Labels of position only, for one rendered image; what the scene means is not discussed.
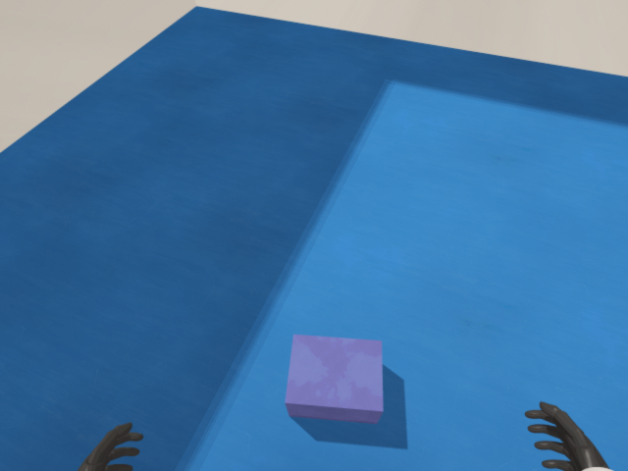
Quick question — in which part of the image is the robot left hand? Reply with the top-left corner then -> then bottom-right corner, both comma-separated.
78,422 -> 143,471

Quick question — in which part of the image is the robot right hand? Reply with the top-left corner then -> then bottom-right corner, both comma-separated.
525,401 -> 609,471

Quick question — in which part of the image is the carton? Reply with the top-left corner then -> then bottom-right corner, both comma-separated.
285,335 -> 384,424

